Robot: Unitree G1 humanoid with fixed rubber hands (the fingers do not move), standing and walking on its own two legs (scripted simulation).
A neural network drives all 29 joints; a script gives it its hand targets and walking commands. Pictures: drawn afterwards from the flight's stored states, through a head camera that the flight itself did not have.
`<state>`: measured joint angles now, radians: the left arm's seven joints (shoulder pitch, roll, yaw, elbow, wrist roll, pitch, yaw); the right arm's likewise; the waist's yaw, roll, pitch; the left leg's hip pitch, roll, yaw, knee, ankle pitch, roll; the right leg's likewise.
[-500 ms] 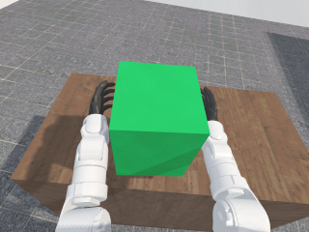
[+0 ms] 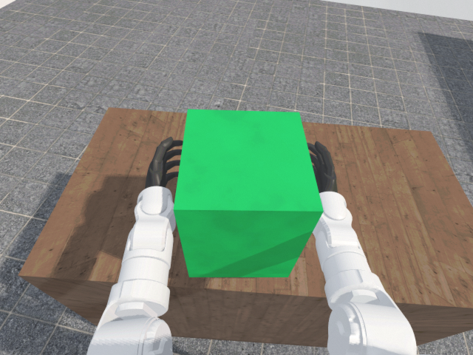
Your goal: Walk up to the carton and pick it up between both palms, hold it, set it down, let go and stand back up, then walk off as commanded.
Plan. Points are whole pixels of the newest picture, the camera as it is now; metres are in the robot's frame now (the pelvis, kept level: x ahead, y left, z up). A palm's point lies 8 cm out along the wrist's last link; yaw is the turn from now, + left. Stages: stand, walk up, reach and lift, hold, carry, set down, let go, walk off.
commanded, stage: set down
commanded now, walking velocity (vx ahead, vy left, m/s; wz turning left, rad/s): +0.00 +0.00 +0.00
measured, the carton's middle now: (241, 199) +0.37 -0.02 +0.03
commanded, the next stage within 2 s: none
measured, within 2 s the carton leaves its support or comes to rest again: rests again in 1.78 s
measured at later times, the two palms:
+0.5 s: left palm (163, 187) +0.38 +0.12 +0.06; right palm (322, 193) +0.37 -0.17 +0.05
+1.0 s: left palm (163, 194) +0.37 +0.12 +0.05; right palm (317, 201) +0.37 -0.17 +0.02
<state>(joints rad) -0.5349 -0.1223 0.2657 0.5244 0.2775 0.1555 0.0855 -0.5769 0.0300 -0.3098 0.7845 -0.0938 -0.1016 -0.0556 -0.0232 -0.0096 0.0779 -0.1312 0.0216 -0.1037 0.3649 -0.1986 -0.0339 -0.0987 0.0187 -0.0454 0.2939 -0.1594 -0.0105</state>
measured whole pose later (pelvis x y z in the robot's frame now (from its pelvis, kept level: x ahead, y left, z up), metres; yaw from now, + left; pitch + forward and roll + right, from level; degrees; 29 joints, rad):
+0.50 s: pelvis +0.01 +0.00 +0.00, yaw +0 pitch -1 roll -1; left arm -0.52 -0.13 0.28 0.62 0.28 0.03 0.10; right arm -0.56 0.03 -0.34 0.83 -0.14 -0.19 -0.05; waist -0.02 0.03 0.09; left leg -0.13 0.02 -0.10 0.36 -0.21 -0.03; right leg -0.10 0.02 -0.05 0.29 -0.17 -0.01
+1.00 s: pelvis +0.01 +0.00 +0.00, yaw +0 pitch +0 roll -1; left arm -0.49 -0.13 0.30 0.65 0.28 -0.07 0.10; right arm -0.55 0.05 -0.39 0.88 -0.20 -0.29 -0.02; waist -0.03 0.06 0.09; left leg -0.17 0.02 -0.10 0.36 -0.21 -0.03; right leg -0.13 0.02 -0.05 0.29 -0.17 -0.01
